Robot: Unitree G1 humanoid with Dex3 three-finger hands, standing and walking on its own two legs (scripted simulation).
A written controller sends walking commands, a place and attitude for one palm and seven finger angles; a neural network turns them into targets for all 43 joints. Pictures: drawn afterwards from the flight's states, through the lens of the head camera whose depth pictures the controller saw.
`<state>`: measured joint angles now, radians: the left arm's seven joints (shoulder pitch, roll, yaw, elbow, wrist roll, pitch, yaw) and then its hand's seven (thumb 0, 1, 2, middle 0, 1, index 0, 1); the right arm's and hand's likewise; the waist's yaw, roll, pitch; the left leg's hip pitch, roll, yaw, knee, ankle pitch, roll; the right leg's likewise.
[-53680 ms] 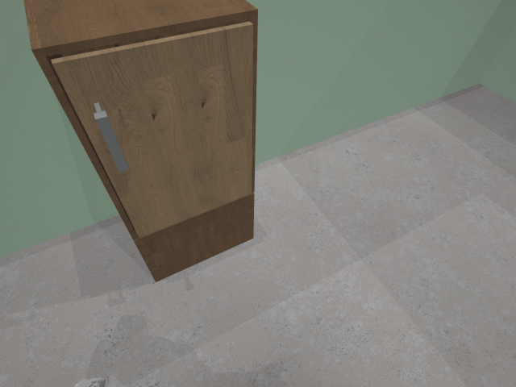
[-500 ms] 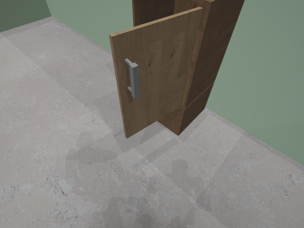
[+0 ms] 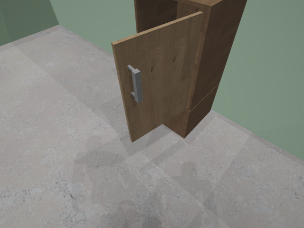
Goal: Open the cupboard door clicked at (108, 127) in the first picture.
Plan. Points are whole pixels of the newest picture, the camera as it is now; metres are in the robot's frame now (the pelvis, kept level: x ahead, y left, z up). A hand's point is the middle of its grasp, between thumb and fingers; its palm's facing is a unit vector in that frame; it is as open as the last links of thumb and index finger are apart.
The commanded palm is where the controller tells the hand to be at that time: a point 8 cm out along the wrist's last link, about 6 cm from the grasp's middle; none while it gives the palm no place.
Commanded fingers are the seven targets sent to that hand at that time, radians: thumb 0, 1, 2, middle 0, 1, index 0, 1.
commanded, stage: let the arm hang, fingers relaxed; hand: left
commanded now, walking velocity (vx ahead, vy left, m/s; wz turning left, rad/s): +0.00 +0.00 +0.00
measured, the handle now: (134, 84) +0.62 +0.11 +0.00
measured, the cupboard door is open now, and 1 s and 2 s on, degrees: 79 79 79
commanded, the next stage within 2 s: look to check the result in 0.32 s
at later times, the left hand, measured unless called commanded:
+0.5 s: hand out of the picture +0.07 +0.19 -0.16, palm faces -0.01 -0.96 -0.26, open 7.4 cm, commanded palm none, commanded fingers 0.00 0.90 0.90 -0.20 -0.30 -0.20 -0.30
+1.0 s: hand out of the picture +0.07 +0.19 -0.16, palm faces -0.01 -0.96 -0.29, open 7.4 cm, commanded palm none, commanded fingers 0.00 0.90 0.90 -0.20 -0.30 -0.20 -0.30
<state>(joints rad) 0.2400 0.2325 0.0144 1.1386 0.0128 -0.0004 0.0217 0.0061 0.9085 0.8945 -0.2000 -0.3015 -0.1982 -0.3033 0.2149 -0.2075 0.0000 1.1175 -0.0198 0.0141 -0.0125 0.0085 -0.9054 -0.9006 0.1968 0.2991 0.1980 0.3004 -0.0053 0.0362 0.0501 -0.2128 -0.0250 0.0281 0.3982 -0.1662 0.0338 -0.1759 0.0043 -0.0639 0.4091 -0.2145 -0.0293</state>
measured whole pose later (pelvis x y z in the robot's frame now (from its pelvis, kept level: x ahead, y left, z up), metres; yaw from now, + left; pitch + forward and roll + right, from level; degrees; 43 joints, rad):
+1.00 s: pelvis +0.03 -0.02 +0.00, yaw -1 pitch -1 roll +0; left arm 0.18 0.24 0.01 1.15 0.01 -0.02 0.02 0.01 0.90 0.89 -0.20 -0.30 -0.20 -0.30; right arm 0.15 -0.26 0.00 1.14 -0.02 0.00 -0.02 0.01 -0.91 -0.90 0.20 0.30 0.20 0.30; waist -0.01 0.02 0.05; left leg -0.12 0.00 0.03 0.32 -0.17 0.00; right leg -0.08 0.04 -0.06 0.31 -0.21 -0.05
